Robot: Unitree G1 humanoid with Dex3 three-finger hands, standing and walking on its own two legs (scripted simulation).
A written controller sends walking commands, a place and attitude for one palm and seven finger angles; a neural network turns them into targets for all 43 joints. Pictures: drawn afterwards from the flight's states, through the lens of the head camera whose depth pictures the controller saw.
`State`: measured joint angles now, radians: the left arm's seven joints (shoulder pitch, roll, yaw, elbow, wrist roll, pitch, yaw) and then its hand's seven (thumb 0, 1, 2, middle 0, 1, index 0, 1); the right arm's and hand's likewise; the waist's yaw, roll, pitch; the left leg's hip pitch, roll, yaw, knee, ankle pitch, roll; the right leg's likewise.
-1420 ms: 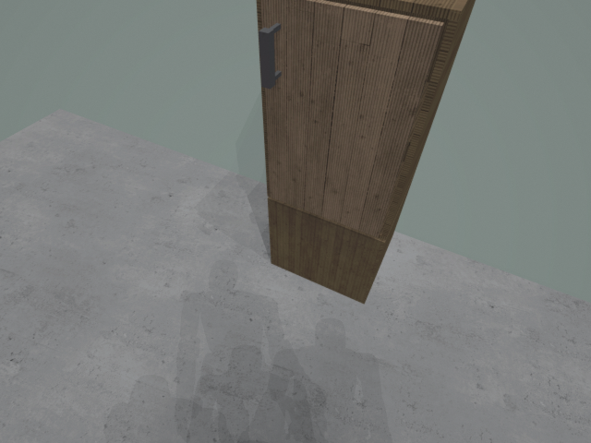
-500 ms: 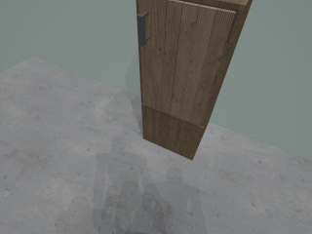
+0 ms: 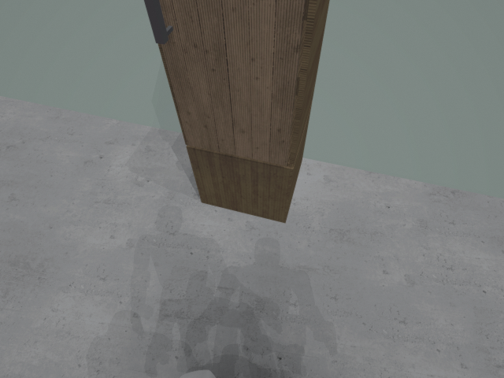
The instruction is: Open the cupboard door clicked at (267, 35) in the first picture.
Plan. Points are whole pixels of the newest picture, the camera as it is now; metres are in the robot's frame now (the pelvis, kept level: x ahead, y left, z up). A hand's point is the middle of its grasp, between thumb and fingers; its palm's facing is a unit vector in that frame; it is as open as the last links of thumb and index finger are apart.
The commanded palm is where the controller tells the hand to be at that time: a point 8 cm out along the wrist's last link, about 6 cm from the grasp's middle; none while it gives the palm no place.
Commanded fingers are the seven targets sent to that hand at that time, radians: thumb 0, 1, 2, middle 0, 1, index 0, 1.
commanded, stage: turn to face it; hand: left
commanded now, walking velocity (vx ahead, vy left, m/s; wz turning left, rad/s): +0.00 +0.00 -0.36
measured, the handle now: (160, 11) +0.83 +0.28 +0.15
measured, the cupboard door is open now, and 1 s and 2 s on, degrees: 0 0 0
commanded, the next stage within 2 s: take the last steps up to it in 0.28 s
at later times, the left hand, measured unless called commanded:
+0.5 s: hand out of the picture +0.07 +0.19 -0.17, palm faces -0.05 -0.98 -0.18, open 7.4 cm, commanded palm none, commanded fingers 0.00 0.90 0.90 -0.20 -0.30 -0.20 -0.30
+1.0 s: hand (137, 366) +0.14 +0.23 -0.16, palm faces -0.02 -0.98 -0.18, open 7.4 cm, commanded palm none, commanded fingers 0.00 0.90 0.90 -0.20 -0.30 -0.20 -0.30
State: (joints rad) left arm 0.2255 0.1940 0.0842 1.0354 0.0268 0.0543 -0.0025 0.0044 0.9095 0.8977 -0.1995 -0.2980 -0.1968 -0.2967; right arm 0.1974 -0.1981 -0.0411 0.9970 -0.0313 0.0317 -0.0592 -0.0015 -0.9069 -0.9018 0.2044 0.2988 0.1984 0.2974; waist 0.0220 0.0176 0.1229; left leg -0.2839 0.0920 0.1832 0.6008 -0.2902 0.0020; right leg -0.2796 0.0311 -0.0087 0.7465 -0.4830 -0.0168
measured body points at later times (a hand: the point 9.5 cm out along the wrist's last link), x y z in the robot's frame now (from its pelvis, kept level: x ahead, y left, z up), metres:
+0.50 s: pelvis +0.02 +0.02 +0.00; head +0.06 +0.03 +0.45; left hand +0.07 +0.25 -0.16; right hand +0.08 -0.23 -0.13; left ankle +0.03 +0.14 -0.73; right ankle -0.02 -0.09 -0.73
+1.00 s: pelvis +0.15 +0.05 +0.01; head +0.19 +0.05 +0.46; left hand +0.15 +0.28 -0.14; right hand +0.12 -0.19 -0.14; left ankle +0.21 +0.19 -0.69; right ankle +0.06 -0.09 -0.73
